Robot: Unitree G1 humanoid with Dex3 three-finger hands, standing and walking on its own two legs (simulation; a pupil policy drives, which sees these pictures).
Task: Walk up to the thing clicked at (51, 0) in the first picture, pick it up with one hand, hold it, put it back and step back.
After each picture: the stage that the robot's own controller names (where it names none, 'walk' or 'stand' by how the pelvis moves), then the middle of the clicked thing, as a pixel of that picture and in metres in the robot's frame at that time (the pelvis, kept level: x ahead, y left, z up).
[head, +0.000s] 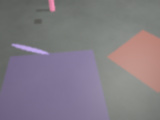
stand; (51, 2) +2.25 +0.49 -0.66
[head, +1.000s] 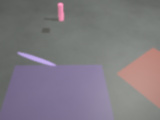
walk; (60, 12) +2.15 +0.28 -0.64
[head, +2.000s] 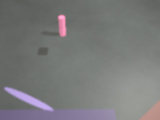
walk; (62, 26) +1.54 +0.23 -0.65
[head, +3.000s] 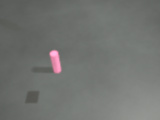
walk; (55, 62) +1.01 +0.26 -0.64
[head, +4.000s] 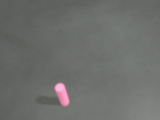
walk; (62, 95) +0.64 +0.24 -0.64
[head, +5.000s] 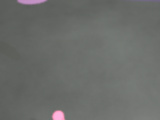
stand; out of the picture +0.44 +0.17 -0.63
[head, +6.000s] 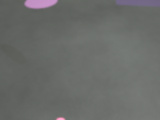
stand; out of the picture +0.41 +0.16 -0.66
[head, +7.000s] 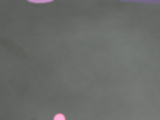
stand; out of the picture +0.42 +0.16 -0.65
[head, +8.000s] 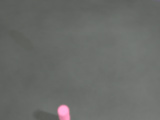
stand; (64, 117) +0.45 +0.14 -0.64
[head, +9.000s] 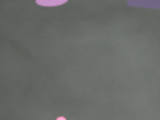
stand; out of the picture +0.41 +0.16 -0.65
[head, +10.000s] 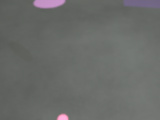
stand; out of the picture +0.44 +0.15 -0.66
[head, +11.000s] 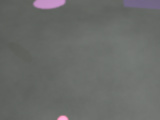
stand; out of the picture +0.43 +0.15 -0.66
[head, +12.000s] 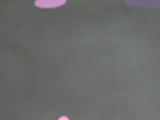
stand; out of the picture +0.42 +0.15 -0.66
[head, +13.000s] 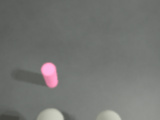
go down; (50, 76) +0.48 +0.16 -0.44
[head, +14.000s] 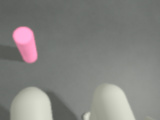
go down; (27, 47) +0.51 +0.21 -0.28
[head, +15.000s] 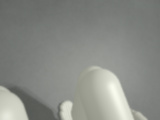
close in; out of the picture +0.49 +0.26 -0.18
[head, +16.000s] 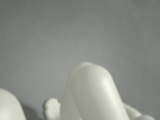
close; out of the picture +0.48 +0.28 -0.17
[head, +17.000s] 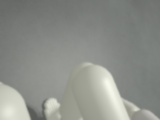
lift; out of the picture +0.42 +0.24 -0.17
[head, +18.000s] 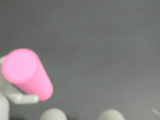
lift; (34, 81) +0.33 +0.15 +0.04
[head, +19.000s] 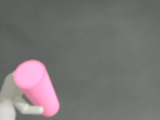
hold; (41, 93) +0.29 +0.14 +0.05
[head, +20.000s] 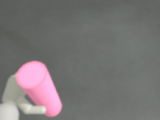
hold; (44, 94) +0.29 +0.14 +0.05
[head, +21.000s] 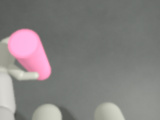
crouch; (34, 60) +0.40 +0.15 -0.02
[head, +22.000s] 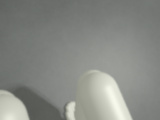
lower; out of the picture +0.48 +0.23 -0.10
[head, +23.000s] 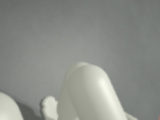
lower; out of the picture +0.45 +0.28 -0.18
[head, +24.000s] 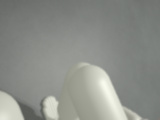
lower; out of the picture +0.45 +0.28 -0.17
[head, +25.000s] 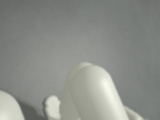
lower; out of the picture +0.45 +0.29 -0.17
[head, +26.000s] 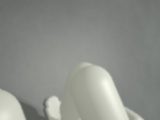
lower; out of the picture +0.45 +0.28 -0.17
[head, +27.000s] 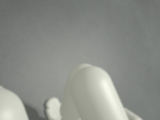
open; out of the picture +0.46 +0.25 -0.18
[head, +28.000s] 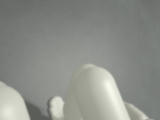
stand; out of the picture +0.46 +0.25 -0.18
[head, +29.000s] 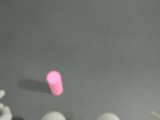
walk; (55, 84) +0.47 +0.14 -0.46
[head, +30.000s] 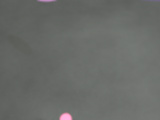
stand; out of the picture +0.42 +0.12 -0.60
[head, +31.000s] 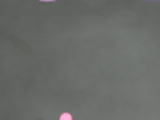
stand; out of the picture +0.42 +0.12 -0.60
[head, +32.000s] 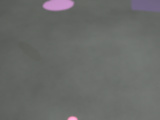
stand; out of the picture +0.44 +0.10 -0.65
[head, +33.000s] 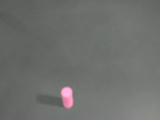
walk; (67, 98) +0.50 +0.09 -0.64
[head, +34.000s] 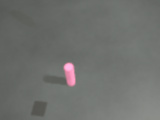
walk; (70, 75) +0.74 +0.14 -0.63
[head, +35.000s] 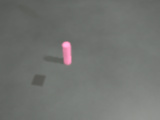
stand; (67, 53) +1.08 +0.16 -0.64
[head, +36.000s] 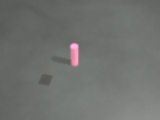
stand; (74, 55) +1.09 +0.10 -0.65
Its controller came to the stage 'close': yes
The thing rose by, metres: 0.70
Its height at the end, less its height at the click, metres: +0.00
